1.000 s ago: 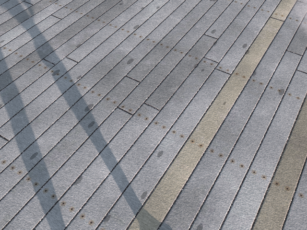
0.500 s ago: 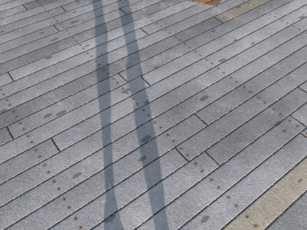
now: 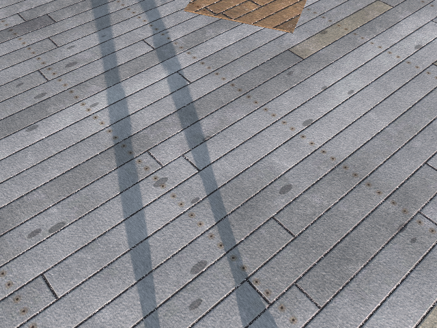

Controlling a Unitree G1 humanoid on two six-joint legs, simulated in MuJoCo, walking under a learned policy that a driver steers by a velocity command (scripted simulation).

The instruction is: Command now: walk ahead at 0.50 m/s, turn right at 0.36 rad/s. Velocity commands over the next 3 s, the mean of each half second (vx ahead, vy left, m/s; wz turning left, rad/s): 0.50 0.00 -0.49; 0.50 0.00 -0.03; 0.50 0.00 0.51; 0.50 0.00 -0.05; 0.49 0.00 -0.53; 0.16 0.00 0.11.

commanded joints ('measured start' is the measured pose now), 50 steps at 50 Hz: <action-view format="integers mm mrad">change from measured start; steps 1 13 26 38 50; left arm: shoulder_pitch -69 222 98 278 -125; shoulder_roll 22 305 157 55 30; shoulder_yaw -4 108 51 1 -14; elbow -70 -105 -146 -121 -218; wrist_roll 6 -6 7 21 38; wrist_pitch -14 14 -15 -21 -60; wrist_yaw -15 -20 14 18 -1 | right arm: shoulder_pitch -48 40 -264 119 39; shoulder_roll -156 -76 -92 -281 -207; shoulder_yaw -35 -4 6 -63 -37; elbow -55 -96 -180 -88 -111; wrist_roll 5 0 7 28 43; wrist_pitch -17 27 -5 -29 22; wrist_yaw -14 -36 -14 27 -23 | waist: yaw -12 122 89 -14 -10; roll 85 -239 -18 362 133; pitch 25 -299 -39 -356 -40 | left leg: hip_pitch -57 -553 -474 361 -173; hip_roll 259 40 103 420 179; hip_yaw -38 38 -197 -908 -461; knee -143 1108 417 78 -33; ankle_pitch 303 -136 230 -55 201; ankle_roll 105 -109 -146 299 161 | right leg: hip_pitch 47 1043 399 61 155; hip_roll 6 -136 57 227 114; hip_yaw -51 470 139 10 -36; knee -168 -448 -673 315 -262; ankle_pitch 164 -140 53 -458 -12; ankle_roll -3 -424 -249 -26 42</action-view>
